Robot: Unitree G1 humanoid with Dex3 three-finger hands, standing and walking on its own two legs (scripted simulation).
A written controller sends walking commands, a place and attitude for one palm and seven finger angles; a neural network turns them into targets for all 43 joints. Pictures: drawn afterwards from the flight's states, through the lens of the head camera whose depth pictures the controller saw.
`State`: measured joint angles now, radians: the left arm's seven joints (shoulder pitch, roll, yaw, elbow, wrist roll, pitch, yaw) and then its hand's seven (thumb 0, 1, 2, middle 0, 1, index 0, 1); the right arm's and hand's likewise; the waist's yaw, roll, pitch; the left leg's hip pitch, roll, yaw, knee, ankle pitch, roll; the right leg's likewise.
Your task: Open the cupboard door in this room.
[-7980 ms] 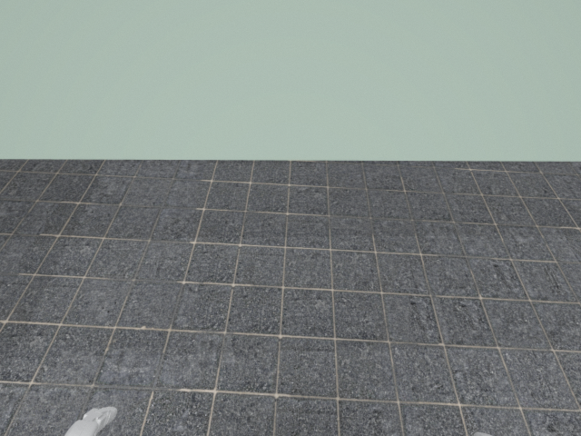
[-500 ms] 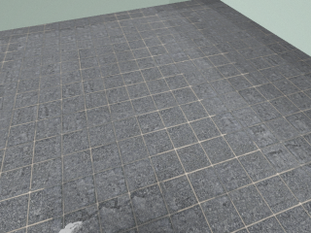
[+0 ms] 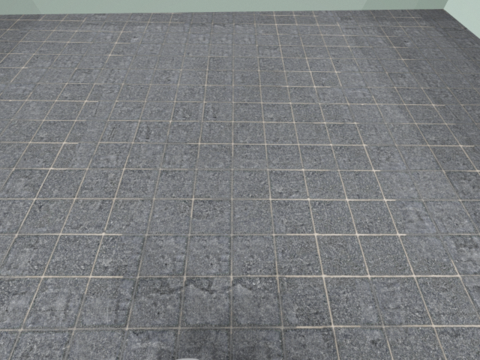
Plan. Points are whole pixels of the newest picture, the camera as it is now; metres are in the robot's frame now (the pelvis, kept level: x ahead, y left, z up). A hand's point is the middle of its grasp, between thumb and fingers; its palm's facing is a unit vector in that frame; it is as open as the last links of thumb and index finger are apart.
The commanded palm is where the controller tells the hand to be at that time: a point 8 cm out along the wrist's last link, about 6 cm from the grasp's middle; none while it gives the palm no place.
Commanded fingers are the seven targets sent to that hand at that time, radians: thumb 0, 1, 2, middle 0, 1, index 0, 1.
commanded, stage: turn or walk to find it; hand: left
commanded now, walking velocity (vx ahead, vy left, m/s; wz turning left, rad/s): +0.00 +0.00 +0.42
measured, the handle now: out of the picture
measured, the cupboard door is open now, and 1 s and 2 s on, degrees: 0 0 0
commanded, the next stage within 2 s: none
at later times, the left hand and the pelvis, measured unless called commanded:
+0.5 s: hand out of the picture +0.06 +0.23 -0.15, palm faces +0.19 -0.95 -0.25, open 7.4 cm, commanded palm none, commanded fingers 0.00 0.90 0.90 -0.20 -0.30 -0.20 -0.30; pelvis -0.02 +0.01 +0.01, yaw +10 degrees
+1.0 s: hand out of the picture -0.10 +0.16 -0.16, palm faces +0.45 -0.86 -0.25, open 7.4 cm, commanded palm none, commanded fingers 0.00 0.90 0.90 -0.20 -0.30 -0.20 -0.30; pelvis -0.05 -0.03 +0.00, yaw +25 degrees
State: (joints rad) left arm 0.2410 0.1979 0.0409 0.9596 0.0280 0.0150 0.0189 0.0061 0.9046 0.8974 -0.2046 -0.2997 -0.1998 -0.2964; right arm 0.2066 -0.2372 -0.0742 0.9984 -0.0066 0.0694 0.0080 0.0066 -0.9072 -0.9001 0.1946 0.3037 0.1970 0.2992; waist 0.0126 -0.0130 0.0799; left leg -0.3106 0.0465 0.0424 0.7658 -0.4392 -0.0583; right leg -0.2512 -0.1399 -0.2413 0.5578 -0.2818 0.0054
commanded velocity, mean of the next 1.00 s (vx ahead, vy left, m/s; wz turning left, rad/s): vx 0.00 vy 0.00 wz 0.42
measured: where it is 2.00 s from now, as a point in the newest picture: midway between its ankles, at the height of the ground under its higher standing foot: outside the picture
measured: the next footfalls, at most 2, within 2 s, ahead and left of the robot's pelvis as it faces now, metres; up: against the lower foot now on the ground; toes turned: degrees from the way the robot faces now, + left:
left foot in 0.04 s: +0.02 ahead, +0.13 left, +0.00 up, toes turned +6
right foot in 0.58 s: +0.04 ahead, -0.11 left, +0.00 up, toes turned +10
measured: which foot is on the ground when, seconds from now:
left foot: up 0.00-0.02, down 0.04-0.58, up 0.60-1.00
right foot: down 0.00-0.04, up 0.06-0.56, down 0.58-1.00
